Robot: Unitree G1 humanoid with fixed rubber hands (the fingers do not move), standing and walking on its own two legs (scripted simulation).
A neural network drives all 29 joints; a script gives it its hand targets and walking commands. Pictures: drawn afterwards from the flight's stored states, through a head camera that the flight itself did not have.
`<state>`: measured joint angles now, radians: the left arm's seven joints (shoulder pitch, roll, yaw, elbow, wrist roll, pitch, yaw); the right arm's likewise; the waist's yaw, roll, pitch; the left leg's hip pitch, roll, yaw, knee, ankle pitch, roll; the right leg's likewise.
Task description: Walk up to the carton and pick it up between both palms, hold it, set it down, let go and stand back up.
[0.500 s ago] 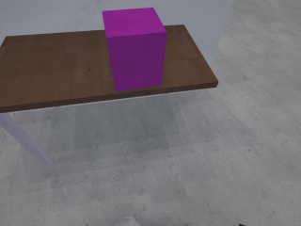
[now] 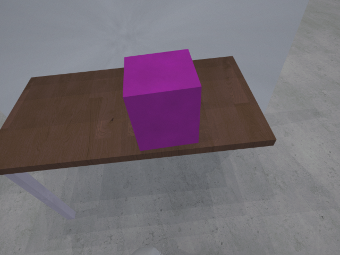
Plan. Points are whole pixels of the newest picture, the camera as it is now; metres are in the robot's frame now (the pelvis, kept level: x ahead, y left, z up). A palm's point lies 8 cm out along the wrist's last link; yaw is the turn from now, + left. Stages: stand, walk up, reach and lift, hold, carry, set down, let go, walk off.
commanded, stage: walk up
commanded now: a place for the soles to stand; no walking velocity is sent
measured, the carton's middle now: (163, 102) +0.58 +0.04 +0.00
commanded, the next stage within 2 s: none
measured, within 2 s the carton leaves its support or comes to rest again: neither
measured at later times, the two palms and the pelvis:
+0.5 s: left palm out of the picture +0.15 +0.32 -0.14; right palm (255, 243) +0.17 -0.19 -0.13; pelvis +0.09 +0.07 -0.02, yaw -5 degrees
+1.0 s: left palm out of the picture +0.16 +0.32 -0.13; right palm out of the picture +0.09 -0.17 -0.13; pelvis +0.08 +0.08 +0.00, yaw -7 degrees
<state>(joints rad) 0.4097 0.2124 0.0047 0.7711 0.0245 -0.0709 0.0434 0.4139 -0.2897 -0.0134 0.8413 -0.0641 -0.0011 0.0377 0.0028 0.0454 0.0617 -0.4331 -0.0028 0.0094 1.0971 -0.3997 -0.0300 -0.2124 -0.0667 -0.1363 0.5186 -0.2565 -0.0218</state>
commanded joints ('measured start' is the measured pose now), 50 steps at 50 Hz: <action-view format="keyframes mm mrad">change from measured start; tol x32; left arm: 1 123 97 25 11 3 -36 -4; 50 -68 134 -33 154 -29 43 -39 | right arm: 1 30 -2 1 -37 -8 -6 16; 50 -151 -84 54 134 71 -18 -45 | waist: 1 -8 -170 21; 50 -5 -6 -14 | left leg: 1 -183 66 -15 14 153 -25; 14 526 373 -261 -611 817 216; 17 131 299 -214 -810 248 262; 28 -84 225 -61 -641 -125 92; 35 288 139 -38 -619 405 70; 50 166 146 -109 -782 60 70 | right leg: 1 100 -195 196 -246 305 -109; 10 -35 -143 61 -7 563 -86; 16 -141 12 145 591 -469 24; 27 74 34 149 35 -46 -30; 30 -404 -231 513 -304 -451 -166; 35 -93 -83 243 -74 233 -44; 50 -65 -28 207 -140 -73 -18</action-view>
